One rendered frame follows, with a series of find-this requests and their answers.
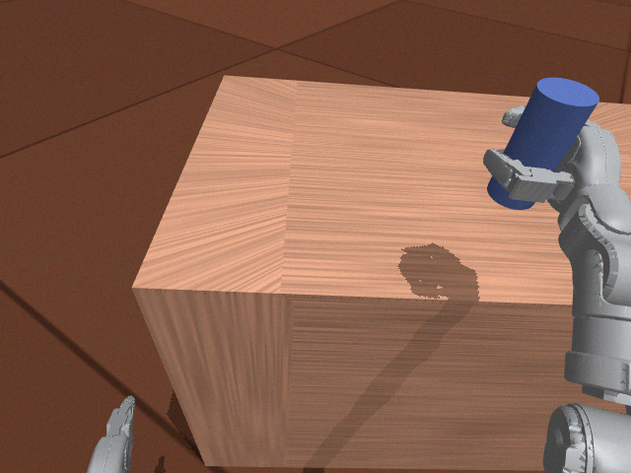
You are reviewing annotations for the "can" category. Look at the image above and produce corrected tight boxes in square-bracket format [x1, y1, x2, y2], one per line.
[487, 78, 599, 210]

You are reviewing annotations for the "right robot hand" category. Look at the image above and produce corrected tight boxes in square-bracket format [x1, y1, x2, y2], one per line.
[483, 105, 621, 213]

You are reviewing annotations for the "left robot hand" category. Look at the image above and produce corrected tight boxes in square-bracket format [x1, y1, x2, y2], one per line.
[87, 396, 135, 473]

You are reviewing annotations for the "right robot arm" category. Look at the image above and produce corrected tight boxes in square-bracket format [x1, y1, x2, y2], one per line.
[543, 184, 631, 473]

